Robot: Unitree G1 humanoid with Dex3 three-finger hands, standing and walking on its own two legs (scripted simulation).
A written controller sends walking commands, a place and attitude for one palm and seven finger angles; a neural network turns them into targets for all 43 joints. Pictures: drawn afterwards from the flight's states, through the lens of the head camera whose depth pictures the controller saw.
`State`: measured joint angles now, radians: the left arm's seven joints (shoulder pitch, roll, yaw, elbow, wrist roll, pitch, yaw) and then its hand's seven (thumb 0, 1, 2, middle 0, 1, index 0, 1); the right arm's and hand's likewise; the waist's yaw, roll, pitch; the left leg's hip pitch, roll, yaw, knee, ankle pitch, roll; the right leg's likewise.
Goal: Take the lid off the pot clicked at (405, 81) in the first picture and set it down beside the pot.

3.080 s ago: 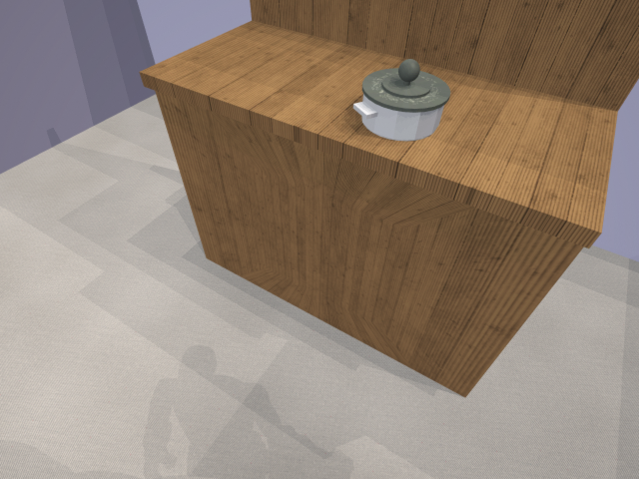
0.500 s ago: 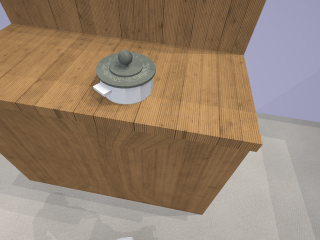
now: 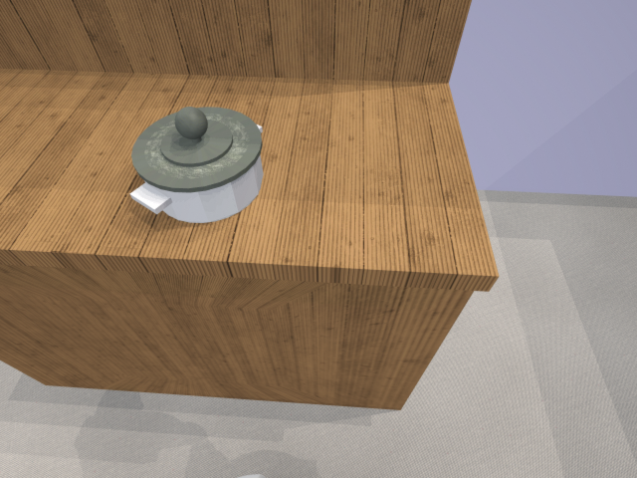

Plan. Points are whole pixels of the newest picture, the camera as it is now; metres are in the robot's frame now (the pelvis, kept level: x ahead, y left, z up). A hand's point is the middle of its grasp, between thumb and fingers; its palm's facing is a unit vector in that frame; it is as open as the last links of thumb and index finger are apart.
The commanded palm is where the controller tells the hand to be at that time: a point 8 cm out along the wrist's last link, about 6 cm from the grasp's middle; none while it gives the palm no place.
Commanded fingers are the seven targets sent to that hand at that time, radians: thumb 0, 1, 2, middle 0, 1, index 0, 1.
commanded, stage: come to a stop and stand still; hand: left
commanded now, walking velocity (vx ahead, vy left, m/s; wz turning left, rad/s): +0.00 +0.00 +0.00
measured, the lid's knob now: (191, 123) +0.53 +0.20 +0.15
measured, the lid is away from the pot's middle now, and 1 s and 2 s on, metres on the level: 0.00 0.00 0.00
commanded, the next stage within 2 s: look again from close up in 0.42 s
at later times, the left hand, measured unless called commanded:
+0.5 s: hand out of the picture +0.00 +0.15 -0.16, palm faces +0.05 -0.98 -0.20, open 7.3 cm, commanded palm none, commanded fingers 0.00 0.90 0.90 -0.20 -0.30 -0.20 -0.30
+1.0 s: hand out of the picture +0.00 +0.18 -0.17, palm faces +0.04 -0.98 -0.20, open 7.4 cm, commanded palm none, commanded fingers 0.00 0.90 0.90 -0.20 -0.30 -0.20 -0.30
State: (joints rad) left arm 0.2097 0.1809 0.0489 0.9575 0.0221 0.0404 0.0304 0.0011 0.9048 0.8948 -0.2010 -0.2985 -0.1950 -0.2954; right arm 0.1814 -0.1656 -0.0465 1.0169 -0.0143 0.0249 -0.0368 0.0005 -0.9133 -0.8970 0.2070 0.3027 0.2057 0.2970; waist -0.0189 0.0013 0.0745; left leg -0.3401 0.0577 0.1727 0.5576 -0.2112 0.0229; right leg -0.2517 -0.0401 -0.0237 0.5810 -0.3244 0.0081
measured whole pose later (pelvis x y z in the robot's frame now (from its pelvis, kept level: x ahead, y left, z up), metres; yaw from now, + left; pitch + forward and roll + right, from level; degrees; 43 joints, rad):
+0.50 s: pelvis -0.02 -0.03 +0.01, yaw +1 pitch -2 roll +0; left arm 0.24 0.16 0.01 1.11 0.01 0.00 0.03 0.00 0.92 0.89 -0.20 -0.30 -0.20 -0.30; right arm 0.26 -0.14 0.00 1.14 -0.01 0.01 -0.03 0.01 -0.92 -0.90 0.20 0.30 0.20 0.30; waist 0.00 0.01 0.02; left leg -0.18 0.02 0.03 0.43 -0.23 -0.01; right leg -0.18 0.02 -0.06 0.41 -0.21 -0.03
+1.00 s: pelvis -0.01 +0.00 +0.01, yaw +1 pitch +0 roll +0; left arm 0.29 0.16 0.00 1.05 0.01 0.00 0.03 0.00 0.90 0.89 -0.20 -0.30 -0.20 -0.30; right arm 0.28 -0.16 0.00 1.06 -0.01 -0.02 -0.03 0.01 -0.93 -0.90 0.20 0.30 0.20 0.30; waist 0.00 0.00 0.02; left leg -0.23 -0.02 0.05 0.52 -0.29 0.04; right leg -0.25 -0.03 -0.04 0.52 -0.28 0.00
